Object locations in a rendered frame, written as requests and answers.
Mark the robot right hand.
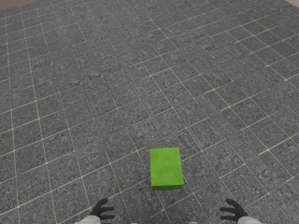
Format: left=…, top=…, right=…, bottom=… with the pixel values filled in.
left=220, top=199, right=248, bottom=224

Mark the robot left forearm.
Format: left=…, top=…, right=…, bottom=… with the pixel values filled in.
left=75, top=215, right=101, bottom=224

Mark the robot left hand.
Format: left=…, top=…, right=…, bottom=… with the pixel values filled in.
left=90, top=198, right=115, bottom=224

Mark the carton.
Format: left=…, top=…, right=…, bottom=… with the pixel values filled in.
left=149, top=147, right=184, bottom=190

